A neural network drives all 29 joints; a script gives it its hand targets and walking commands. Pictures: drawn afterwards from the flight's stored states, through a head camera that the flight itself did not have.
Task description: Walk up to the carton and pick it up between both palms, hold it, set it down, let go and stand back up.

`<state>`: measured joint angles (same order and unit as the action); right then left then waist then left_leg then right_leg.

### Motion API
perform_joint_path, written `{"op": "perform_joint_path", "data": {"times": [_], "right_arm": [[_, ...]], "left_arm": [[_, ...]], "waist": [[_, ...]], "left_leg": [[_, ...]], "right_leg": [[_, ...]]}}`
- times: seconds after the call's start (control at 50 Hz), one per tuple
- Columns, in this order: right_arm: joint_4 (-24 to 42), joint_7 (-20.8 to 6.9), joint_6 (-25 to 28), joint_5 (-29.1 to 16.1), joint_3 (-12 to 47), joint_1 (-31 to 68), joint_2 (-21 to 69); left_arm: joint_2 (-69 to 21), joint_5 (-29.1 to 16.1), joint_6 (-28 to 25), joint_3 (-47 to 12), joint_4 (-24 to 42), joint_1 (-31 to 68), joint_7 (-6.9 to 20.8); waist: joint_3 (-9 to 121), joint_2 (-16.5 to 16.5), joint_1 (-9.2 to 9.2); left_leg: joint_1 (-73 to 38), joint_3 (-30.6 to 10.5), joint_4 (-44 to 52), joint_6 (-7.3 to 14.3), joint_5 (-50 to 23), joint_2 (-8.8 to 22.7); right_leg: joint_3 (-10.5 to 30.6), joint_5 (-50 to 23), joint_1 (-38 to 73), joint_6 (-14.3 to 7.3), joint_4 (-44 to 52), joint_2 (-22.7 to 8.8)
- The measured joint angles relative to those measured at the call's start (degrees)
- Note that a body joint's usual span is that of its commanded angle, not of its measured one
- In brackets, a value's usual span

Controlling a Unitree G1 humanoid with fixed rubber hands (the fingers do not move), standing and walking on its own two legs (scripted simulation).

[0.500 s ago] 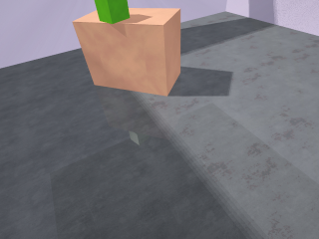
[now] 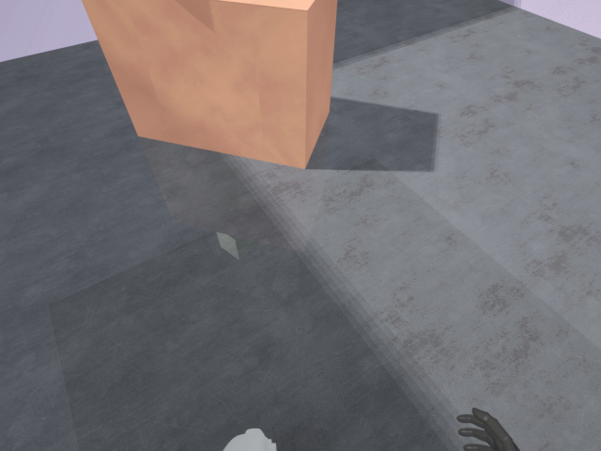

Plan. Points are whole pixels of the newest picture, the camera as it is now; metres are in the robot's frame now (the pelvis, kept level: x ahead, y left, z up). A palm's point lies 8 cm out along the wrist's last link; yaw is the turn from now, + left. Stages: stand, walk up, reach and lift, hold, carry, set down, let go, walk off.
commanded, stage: walk up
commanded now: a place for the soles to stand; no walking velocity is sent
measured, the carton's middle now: out of the picture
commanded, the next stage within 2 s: none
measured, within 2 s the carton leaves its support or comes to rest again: neither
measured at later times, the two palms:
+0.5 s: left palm (183, 254) +0.44 +0.25 -0.06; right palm (477, 390) +0.25 -0.24 -0.13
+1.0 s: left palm (136, 194) +0.63 +0.41 -0.10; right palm (381, 199) +0.61 -0.12 -0.08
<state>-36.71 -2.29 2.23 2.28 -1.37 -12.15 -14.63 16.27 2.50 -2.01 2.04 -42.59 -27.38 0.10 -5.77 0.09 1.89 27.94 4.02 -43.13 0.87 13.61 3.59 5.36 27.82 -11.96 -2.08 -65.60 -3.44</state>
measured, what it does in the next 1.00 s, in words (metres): walks ahead: right foot, then left foot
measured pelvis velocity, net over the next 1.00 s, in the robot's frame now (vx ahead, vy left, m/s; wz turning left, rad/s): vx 0.55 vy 0.15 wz -0.15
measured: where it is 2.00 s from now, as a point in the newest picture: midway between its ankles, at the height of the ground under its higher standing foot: (244, 243)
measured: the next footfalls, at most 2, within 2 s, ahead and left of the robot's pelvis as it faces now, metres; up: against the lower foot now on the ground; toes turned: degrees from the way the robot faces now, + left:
right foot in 0.38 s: +0.39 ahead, -0.09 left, +0.00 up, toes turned -9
left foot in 0.86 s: +0.66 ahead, +0.23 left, +0.00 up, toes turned -1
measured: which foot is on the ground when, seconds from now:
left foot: down 0.00-0.38, up 0.40-0.84, down 0.86-1.00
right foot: up 0.00-0.36, down 0.38-0.88, up 0.90-1.00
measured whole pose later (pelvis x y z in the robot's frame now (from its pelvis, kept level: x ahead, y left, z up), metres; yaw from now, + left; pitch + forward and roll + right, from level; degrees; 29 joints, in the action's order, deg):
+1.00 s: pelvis +0.55 +0.15 +0.01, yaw -9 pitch -3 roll -2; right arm -37.3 -2.5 0.5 1.6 -1.2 -15.6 -15.0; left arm 16.2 2.1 -0.7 2.9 -39.2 -24.1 -1.0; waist -5.7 0.2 -0.3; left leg 20.6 6.0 -39.8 1.8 16.2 4.2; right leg 2.1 24.8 -23.7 -1.4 -70.1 -2.9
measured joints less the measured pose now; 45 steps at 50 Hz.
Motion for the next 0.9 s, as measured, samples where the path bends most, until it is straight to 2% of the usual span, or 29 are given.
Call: {"op": "perform_joint_path", "data": {"times": [0.04, 0.1, 0.16, 0.22, 0.28, 0.36, 0.4, 0.44, 0.48, 0.52, 0.6, 0.68, 0.74, 0.8, 0.84, 0.86, 0.88, 0.9], "right_arm": [[-1.3, 0.7, -0.6, -0.3, 0.0, -1.9, 0.1], [-3.5, 0.8, -0.3, -0.1, -0.7, -5.5, -0.4], [-5.9, 0.6, 0.2, 0.2, -1.2, -8.9, -1.4], [-7.5, 0.4, 0.3, 0.2, -1.3, -11.4, -2.3], [-8.1, 0.1, 0.3, 0.0, -1.3, -13.2, -2.8], [-8.1, 0.1, -0.6, -0.2, -0.8, -15.6, -3.3], [-8.1, 0.3, -1.4, 0.1, -0.5, -16.2, -3.2], [-7.6, 0.2, -3.2, 0.4, 0.1, -15.4, -2.8], [-6.6, -0.4, -4.7, 0.9, 0.1, -13.9, -3.2], [-5.0, -1.0, -4.9, 1.2, -0.4, -11.7, -3.8], [-1.7, -2.5, -4.0, 1.1, -1.2, -7.5, -4.6], [-0.3, -3.6, -4.0, 0.8, -1.1, -3.9, -3.9], [0.3, -3.9, -3.7, 0.8, -1.0, -1.8, -3.1], [0.6, -4.0, -3.3, 0.8, -1.2, -0.6, -2.4], [1.1, -3.8, -2.6, 0.7, -1.3, -0.6, -2.1], [1.4, -3.5, -1.8, 0.8, -1.4, -0.6, -1.8], [1.4, -3.0, -1.1, 1.0, -1.4, -0.2, -1.3], [1.5, -2.4, -0.6, 1.0, -1.0, -0.2, -1.2]], "left_arm": [[0.3, -0.4, 0.3, 0.3, 2.0, 2.0, 0.1], [0.6, -0.5, 0.2, 0.9, 4.5, 5.1, 0.5], [0.3, -0.9, 0.4, 1.3, 5.8, 8.2, 1.0], [-0.5, -1.2, 0.4, 1.3, 6.5, 10.7, 1.5], [-1.5, -1.2, 0.2, 1.1, 7.2, 12.7, 1.7], [-2.7, -0.6, -0.4, 0.7, 8.5, 14.0, 1.2], [-2.9, 0.4, -1.4, 0.5, 9.4, 14.8, 0.4], [-3.0, 1.0, -1.4, -0.3, 9.5, 15.0, -0.8], [-3.6, 0.4, -0.9, -0.9, 8.6, 13.7, -2.1], [-4.0, 0.3, -1.0, -1.1, 7.0, 11.5, -2.8], [-3.2, 0.0, -2.1, -0.7, 3.2, 6.1, -2.3], [-1.7, 0.0, -2.9, 0.0, 0.3, 1.8, -1.8], [-0.9, 0.2, -3.2, 0.3, -0.1, -0.1, -1.5], [-0.4, 0.6, -2.9, 0.6, 0.2, -1.4, -1.4], [-0.1, 1.0, -2.2, 0.8, 0.5, -2.4, -1.4], [0.2, 1.3, -1.8, 0.9, 0.7, -2.6, -1.4], [0.5, 1.4, -1.2, 1.0, 0.6, -1.9, -1.3], [0.4, 1.0, -0.5, 1.0, 0.7, -1.0, -1.2]], "waist": [[-0.3, -0.6, -1.15], [0.3, -1.4, -2.96], [1.4, -1.2, -4.65], [2.2, -0.5, -6.24], [2.4, 0.5, -7.58], [2.8, 2.4, -8.67], [2.0, 3.7, -7.71], [0.7, 4.0, -6.18], [0.4, 4.5, -4.92], [0.1, 5.3, -3.74], [0.5, 6.3, -1.78], [2.0, 5.9, -0.44], [2.3, 5.6, 0.56], [2.8, 5.0, 1.57], [3.4, 4.2, 1.93], [3.4, 3.2, 1.61], [2.3, 1.6, 1.12], [1.3, 1.2, 0.72]], "left_leg": [[-4.2, 1.2, 2.5, 0.5, 1.3, 0.0], [-10.1, 3.4, 7.2, 1.2, 2.2, -0.8], [-15.0, 4.8, 10.7, 1.8, 3.7, -1.6], [-19.3, 5.9, 13.4, 1.7, 5.5, -2.3], [-23.1, 6.9, 14.5, 1.2, 8.3, -2.7], [-26.8, 7.6, 11.7, 0.0, 14.8, -2.0], [-24.8, 7.3, 1.7, 0.2, 19.2, 0.2], [-18.3, 3.3, -15.4, 0.0, 19.0, -0.4], [-10.6, 0.4, -28.4, -0.3, 14.9, -1.3], [-3.9, -0.9, -32.3, -0.9, 10.0, -0.4], [5.4, -3.4, -26.3, -2.5, 3.1, 3.1], [9.3, -4.1, -14.7, -3.3, -2.9, 5.7], [8.4, -4.0, -4.7, -2.7, -6.6, 6.2], [4.8, -3.1, 2.7, -1.2, -7.4, 5.3], [0.6, -2.1, 6.7, 0.1, -5.9, 4.1], [-1.2, -1.5, 7.4, 0.5, -4.6, 2.9], [-1.1, -0.5, 4.6, 0.3, -2.9, 1.6], [-1.0, -0.1, 1.6, 0.1, -0.9, 1.2]], "right_leg": [[-1.8, -4.2, -7.7, -0.2, -6.8, 1.0], [-4.3, -7.0, -16.2, 0.7, -4.2, 0.4], [-5.5, -9.4, -21.8, 1.5, 2.3, 0.1], [-6.3, -14.2, -23.7, 1.7, 12.6, -0.2], [-7.5, -19.1, -22.4, 1.2, 22.5, 0.3], [-9.6, -20.4, -17.0, -0.5, 30.4, 2.6], [-10.0, -21.5, -15.4, -2.0, 29.2, 4.4], [-9.7, -16.6, -15.2, -2.0, 24.0, 4.6], [-9.1, -13.7, -12.4, -1.3, 24.6, 4.0], [-8.7, -13.8, -8.6, -0.6, 27.8, 3.4], [-7.7, -13.7, -1.7, 0.7, 34.6, 2.7], [-6.9, -12.6, 2.9, 1.5, 39.0, 1.7], [-6.8, -10.5, 5.6, 3.0, 40.1, 0.7], [-6.7, -7.1, 8.1, 4.9, 39.3, -0.7], [-6.3, -3.6, 9.0, 5.5, 37.0, -2.3], [-6.0, -1.2, 8.3, 4.7, 33.5, -3.6], [-5.1, -0.3, 6.4, 2.9, 26.9, -5.3], [-3.4, 1.3, 3.5, 1.8, 18.6, -4.7]]}}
